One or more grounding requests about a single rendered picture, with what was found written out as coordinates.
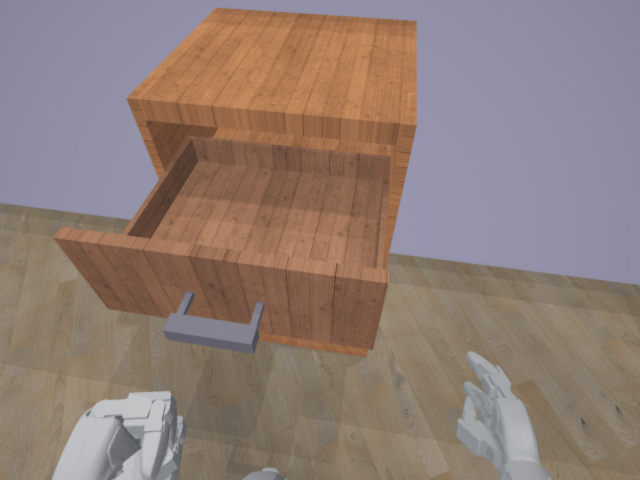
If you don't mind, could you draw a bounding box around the robot right hand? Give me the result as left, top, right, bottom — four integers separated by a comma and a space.
457, 351, 540, 474

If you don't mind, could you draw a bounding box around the cabinet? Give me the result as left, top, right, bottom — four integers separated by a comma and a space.
127, 8, 417, 357

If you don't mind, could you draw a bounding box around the handle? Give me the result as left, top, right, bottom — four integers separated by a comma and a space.
162, 291, 265, 354

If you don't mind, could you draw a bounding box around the robot left hand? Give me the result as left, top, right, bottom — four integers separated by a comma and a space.
52, 391, 188, 480

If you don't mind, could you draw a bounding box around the drawer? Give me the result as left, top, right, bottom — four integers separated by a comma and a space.
53, 136, 391, 350

